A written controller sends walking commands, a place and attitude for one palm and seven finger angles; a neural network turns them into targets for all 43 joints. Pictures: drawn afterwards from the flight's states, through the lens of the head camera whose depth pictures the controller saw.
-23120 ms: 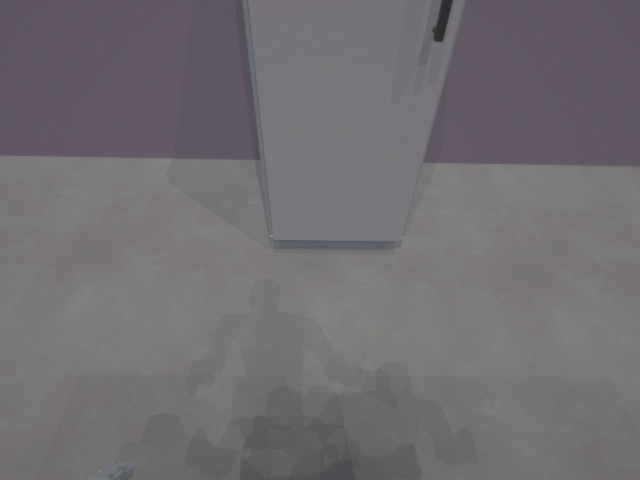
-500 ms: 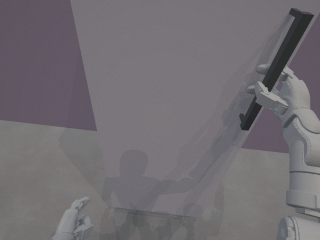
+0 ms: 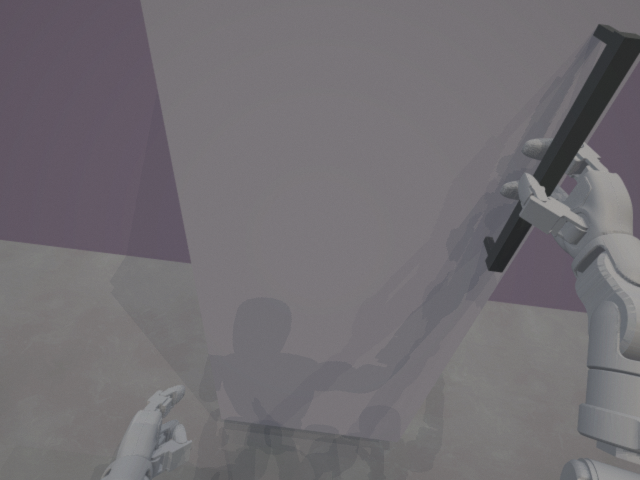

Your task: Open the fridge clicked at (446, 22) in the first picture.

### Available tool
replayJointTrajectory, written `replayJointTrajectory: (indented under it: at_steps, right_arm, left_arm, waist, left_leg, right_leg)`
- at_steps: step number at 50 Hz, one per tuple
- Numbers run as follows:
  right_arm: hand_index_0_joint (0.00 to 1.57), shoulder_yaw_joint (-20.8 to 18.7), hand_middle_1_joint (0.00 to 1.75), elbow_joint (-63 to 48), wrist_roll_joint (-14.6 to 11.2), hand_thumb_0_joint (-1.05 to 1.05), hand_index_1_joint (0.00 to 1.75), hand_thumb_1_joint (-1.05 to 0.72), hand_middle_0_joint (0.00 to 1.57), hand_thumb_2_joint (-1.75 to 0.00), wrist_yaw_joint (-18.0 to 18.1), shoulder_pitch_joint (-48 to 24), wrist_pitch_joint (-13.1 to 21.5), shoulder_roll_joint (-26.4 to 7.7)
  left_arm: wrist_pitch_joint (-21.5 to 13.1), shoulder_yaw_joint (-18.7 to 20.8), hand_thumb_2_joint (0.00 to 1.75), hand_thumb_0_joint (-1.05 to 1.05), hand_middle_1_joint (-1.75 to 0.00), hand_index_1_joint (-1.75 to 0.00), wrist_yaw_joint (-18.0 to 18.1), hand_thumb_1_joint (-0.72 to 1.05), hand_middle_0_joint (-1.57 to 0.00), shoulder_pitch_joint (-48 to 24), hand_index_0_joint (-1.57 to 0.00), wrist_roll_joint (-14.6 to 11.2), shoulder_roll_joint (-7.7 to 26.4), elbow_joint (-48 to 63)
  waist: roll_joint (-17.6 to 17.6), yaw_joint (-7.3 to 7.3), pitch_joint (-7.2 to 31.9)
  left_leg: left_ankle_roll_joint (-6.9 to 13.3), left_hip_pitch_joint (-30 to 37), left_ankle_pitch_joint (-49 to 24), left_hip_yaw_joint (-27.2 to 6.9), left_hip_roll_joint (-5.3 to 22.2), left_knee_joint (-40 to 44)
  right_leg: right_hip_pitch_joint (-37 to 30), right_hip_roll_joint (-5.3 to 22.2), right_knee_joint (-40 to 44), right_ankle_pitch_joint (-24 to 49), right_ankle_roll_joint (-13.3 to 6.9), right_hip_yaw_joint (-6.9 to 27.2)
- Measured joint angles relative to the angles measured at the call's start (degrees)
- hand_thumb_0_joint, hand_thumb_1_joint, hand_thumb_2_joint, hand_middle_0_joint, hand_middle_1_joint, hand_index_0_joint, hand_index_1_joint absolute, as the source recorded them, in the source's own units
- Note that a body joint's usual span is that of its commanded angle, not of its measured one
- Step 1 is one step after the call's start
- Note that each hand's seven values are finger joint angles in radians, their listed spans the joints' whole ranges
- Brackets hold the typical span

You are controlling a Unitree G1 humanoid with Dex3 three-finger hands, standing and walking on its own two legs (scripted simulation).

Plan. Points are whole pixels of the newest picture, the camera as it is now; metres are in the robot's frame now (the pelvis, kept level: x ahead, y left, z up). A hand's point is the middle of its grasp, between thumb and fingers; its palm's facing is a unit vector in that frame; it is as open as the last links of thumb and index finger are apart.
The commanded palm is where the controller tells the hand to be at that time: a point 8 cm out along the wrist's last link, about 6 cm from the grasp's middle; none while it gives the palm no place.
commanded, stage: grip the handle and tug to test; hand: right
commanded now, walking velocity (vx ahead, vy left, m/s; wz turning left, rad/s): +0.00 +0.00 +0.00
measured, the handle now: (540, 168) +0.41 -0.21 +0.25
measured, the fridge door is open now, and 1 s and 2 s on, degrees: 1 17 24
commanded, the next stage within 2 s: pull the door a little, standing still in 0.06 s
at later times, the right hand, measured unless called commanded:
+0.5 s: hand (541, 253) +0.28 -0.17 +0.24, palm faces +0.09 +0.99 -0.15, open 6.4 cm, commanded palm +0.25 -0.22 +0.24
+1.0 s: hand (540, 298) +0.24 -0.16 +0.22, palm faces +0.17 +0.93 -0.32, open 7.4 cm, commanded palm +0.20 -0.21 +0.24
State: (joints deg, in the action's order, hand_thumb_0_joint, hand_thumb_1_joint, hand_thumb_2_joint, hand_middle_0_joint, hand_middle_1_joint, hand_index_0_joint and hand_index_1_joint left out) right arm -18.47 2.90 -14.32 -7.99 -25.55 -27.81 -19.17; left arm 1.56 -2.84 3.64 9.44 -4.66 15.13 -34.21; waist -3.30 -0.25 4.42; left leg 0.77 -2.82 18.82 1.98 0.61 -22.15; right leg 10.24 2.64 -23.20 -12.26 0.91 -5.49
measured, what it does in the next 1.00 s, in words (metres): shifts its weight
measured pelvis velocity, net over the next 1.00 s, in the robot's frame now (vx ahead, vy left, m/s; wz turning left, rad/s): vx -0.10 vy -0.01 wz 0.01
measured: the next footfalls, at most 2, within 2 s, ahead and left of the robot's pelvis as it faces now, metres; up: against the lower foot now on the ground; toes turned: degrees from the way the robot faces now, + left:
right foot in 1.68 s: -0.09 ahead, -0.09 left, +0.00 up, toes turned -21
left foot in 1.88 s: +0.11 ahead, +0.20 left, +0.00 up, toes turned -21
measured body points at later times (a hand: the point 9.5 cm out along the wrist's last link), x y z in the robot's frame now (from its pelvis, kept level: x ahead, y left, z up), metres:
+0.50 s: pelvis +0.00 +0.00 +0.00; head -0.04 +0.05 +0.44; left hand +0.23 +0.21 -0.06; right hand +0.27 -0.22 +0.25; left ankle -0.08 +0.10 -0.74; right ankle +0.00 -0.13 -0.74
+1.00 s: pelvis -0.10 -0.01 +0.00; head -0.08 +0.02 +0.44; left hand +0.03 +0.22 -0.12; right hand +0.23 -0.21 +0.24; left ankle -0.08 +0.10 -0.74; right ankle +0.00 -0.13 -0.74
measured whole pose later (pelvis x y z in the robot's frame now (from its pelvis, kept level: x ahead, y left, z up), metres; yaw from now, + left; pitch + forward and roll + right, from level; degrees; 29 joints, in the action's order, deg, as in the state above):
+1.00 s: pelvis -0.10 -0.01 +0.00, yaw +1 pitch -1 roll +1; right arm -10.5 -14.5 -3.1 6.0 -8.9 -1.2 -21.0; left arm 1.6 -0.9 4.2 12.6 -0.9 12.3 -34.0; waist -5.8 -4.6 -4.0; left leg 0.1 -13.0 12.1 2.0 -1.1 -26.1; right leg 19.3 4.4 -25.3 -4.8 -0.1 -4.5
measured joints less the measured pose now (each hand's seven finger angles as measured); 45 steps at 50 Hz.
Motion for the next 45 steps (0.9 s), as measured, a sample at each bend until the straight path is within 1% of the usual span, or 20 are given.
replayJointTrajectory:
  at_steps: [4,7,10,13,15,19,23,24,26,28,30,31,34,37,40,45]
  right_arm:
    - [0.27,-0.67,1.37,-4.19,-0.63,0.0,1.32,-0.77,0.35,-0.8,-0.3,3.18,-0.73,0.18]
    - [0.27,-0.76,1.37,-7.71,-1.2,0.0,1.31,-0.76,0.36,-0.8,-0.49,5.7,-1.18,0.65]
    - [0.27,-0.07,1.37,-10.62,-1.51,0.0,1.31,-0.75,0.37,-0.8,-0.74,7.21,-1.86,1.42]
    - [0.28,1.37,1.37,-11.66,-1.55,0.0,1.32,-0.74,0.38,-0.81,-0.89,6.79,-2.83,1.99]
    - [0.29,1.84,1.37,-12.61,-1.63,0.0,1.32,-0.73,0.39,-0.82,-0.67,7.19,-3.44,2.32]
    - [0.28,1.99,1.37,-15.59,-1.74,-0.01,1.33,-0.73,0.39,-0.82,-0.39,9.77,-4.25,2.75]
    - [0.27,1.58,1.37,-20.15,-2.63,-0.01,1.33,-0.73,0.39,-0.8,-0.73,14.27,-4.61,3.05]
    - [0.26,2.64,1.37,-21.38,-1.28,-0.01,1.33,-0.71,0.39,-0.79,0.12,15.69,-2.68,2.61]
    - [0.26,5.25,1.37,-22.51,1.83,-0.02,1.34,-0.67,0.4,-0.78,3.14,18.67,5.1,1.28]
    - [0.26,6.93,1.38,-23.08,3.95,-0.04,1.34,-0.63,0.42,-0.77,6.09,20.93,12.07,0.9]
    - [0.24,7.86,1.38,-24.38,5.51,-0.05,1.31,-0.63,0.44,-0.77,8.49,22.72,16.75,1.09]
    - [0.22,8.09,1.38,-24.96,6.21,-0.06,1.29,-0.63,0.45,-0.77,9.42,23.3,18.48,1.06]
    - [0.19,8.14,1.39,-26.1,7.62,-0.08,1.25,-0.64,0.46,-0.75,11.29,24.18,21.81,0.54]
    - [0.17,7.88,1.39,-25.95,8.3,-0.1,1.22,-0.64,0.46,-0.73,12.41,24.14,23.78,-0.27]
    - [0.15,7.7,1.4,-24.63,8.88,-0.12,1.19,-0.65,0.47,-0.71,13.05,23.16,25.01,-0.95]
    - [0.14,7.63,1.4,-21.09,9.95,-0.13,1.15,-0.65,0.47,-0.7,13.67,20.3,26.05,-1.7]
  left_arm:
    - [0.22,0.03,0.89,0.02,-0.3,-0.3,-0.35,0.91,-0.2,-0.13,-0.2,-0.05,0.04,0.54]
    - [0.08,0.15,0.9,0.02,-0.3,-0.3,-0.49,0.91,-0.2,-0.23,-0.2,-0.05,0.11,0.73]
    - [-0.14,0.22,0.9,0.02,-0.3,-0.3,-0.39,0.91,-0.2,-0.36,-0.2,-0.05,0.21,0.45]
    - [-0.33,0.14,0.9,0.02,-0.3,-0.3,-0.11,0.91,-0.2,-0.95,-0.2,0.05,0.3,-0.35]
    - [-0.21,-0.09,0.9,0.02,-0.3,-0.3,-0.11,0.91,-0.2,-1.65,-0.2,0.13,0.26,-0.49]
    - [0.07,-0.59,0.9,0.02,-0.3,-0.3,-0.32,0.91,-0.2,-2.92,-0.2,0.2,-0.19,0.27]
    - [0.14,-1.27,0.9,0.02,-0.3,-0.3,-0.74,0.91,-0.2,-3.53,-0.2,0.25,-0.79,1.4]
    - [0.15,-1.42,0.9,0.02,-0.3,-0.3,-0.88,0.91,-0.2,-3.52,-0.2,0.46,-0.77,2.08]
    - [-0.03,-1.32,0.89,0.02,-0.3,-0.3,-0.98,0.91,-0.2,-3.7,-0.2,1.44,-0.78,3.08]
    - [0.97,-0.97,0.89,0.02,-0.3,-0.3,-1.09,0.91,-0.2,-3.81,-0.2,2.25,-0.84,3.74]
    - [2.3,-0.49,0.89,0.02,-0.3,-0.3,-1.07,0.91,-0.2,-3.81,-0.2,2.72,-0.8,4.1]
    - [2.89,-0.18,0.89,0.02,-0.3,-0.3,-1.0,0.91,-0.2,-3.81,-0.2,2.88,-0.76,4.18]
    - [4.02,1.09,0.89,0.02,-0.3,-0.3,-0.77,0.91,-0.2,-3.45,-0.2,3.2,-0.63,4.27]
    - [4.25,2.12,0.89,0.02,-0.3,-0.3,-0.38,0.91,-0.2,-2.54,-0.2,3.26,-0.66,3.87]
    - [3.74,2.69,0.89,0.02,-0.3,-0.3,-0.04,0.91,-0.2,-1.14,-0.2,3.32,-0.93,3.15]
    - [1.97,2.64,0.9,0.02,-0.3,-0.3,0.36,0.91,-0.2,1.35,-0.2,3.47,-1.83,1.67]
  waist:
    - [-0.11,-0.01,0.48]
    - [-0.2,0.28,0.68]
    - [-0.09,1.02,0.73]
    - [0.23,2.09,0.45]
    - [0.11,2.48,0.42]
    - [-0.49,2.55,0.75]
    - [-0.96,2.48,1.38]
    - [-1.29,2.68,1.36]
    - [-2.08,2.87,0.67]
    - [-2.09,2.86,-0.26]
    - [-1.8,2.64,-1.56]
    - [-1.71,2.41,-2.29]
    - [-1.95,1.46,-4.34]
    - [-2.38,0.28,-5.92]
    - [-2.71,-1.0,-6.95]
    - [-2.72,-3.04,-7.95]
  left_leg:
    - [-0.03,-0.14,0.11,-0.26,0.01,-0.17]
    - [-0.07,0.03,0.28,-0.26,0.04,-0.28]
    - [-0.09,0.37,0.58,0.14,0.12,-0.49]
    - [-0.01,0.85,1.12,0.84,0.31,-0.63]
    - [0.04,0.94,1.23,1.1,0.35,-0.78]
    - [0.08,0.88,1.23,1.27,0.41,-1.14]
    - [0.14,0.71,1.31,1.16,0.35,-1.47]
    - [0.05,0.59,1.18,1.07,0.04,-1.2]
    - [0.02,0.04,0.09,0.78,-0.91,-0.23]
    - [0.07,-0.98,-1.03,0.4,-1.42,0.28]
    - [0.07,-2.13,-1.8,0.0,-1.62,0.16]
    - [0.03,-2.75,-2.07,-0.17,-1.67,-0.11]
    - [-0.11,-4.65,-2.74,-0.55,-1.8,-1.15]
    - [-0.28,-6.1,-3.56,-0.81,-1.89,-1.9]
    - [-0.44,-7.31,-4.35,-0.88,-1.94,-2.62]
    - [-0.64,-8.78,-5.49,-0.75,-1.9,-3.65]
  right_leg:
    - [-0.13,0.01,0.12,-0.29,0.0,-0.23]
    - [-0.3,-0.01,0.0,-0.61,0.0,-0.22]
    - [-0.4,-0.13,-0.31,-0.91,0.06,0.18]
    - [-0.34,-0.4,-0.88,-1.1,0.15,0.89]
    - [-0.32,-0.47,-1.03,-1.04,0.16,1.17]
    - [-0.38,-0.55,-0.98,-0.77,0.19,1.37]
    - [-0.41,-0.47,-0.93,-0.55,0.26,1.3]
    - [0.08,-0.13,-1.56,-0.65,0.15,1.26]
    - [1.9,0.87,-3.62,-0.69,-0.46,1.25]
    - [3.33,1.37,-4.37,0.07,-0.66,1.24]
    - [3.95,1.6,-3.82,0.87,-0.59,0.95]
    - [4.14,1.67,-3.39,1.21,-0.46,0.79]
    - [4.96,1.88,-2.63,1.98,-0.08,0.41]
    - [5.92,2.03,-2.6,2.85,-0.09,0.16]
    - [6.89,2.12,-2.92,3.67,-0.32,0.11]
    - [8.06,2.09,-3.16,5.27,-0.75,0.24]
